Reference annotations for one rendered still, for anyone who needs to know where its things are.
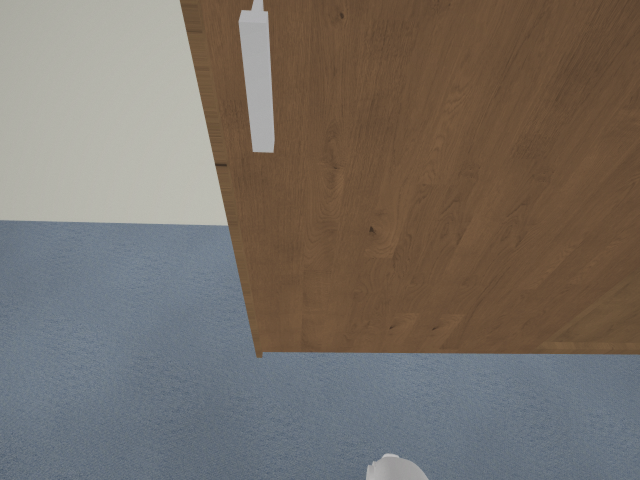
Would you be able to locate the handle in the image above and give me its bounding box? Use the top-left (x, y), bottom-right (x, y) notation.
top-left (239, 0), bottom-right (275, 153)

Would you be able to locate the wardrobe door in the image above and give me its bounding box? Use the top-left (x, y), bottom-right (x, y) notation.
top-left (200, 0), bottom-right (640, 354)
top-left (544, 266), bottom-right (640, 343)

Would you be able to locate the right robot thigh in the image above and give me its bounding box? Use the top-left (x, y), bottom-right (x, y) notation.
top-left (366, 457), bottom-right (429, 480)

